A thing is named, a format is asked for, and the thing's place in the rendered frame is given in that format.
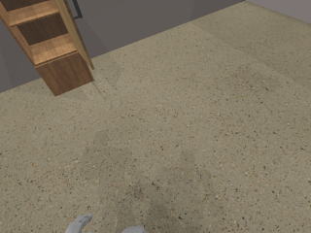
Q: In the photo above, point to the cupboard door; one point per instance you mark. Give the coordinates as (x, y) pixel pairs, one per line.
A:
(73, 30)

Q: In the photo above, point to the left robot hand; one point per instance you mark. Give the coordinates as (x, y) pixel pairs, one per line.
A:
(79, 223)

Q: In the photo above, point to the handle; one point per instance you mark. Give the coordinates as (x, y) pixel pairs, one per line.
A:
(77, 9)

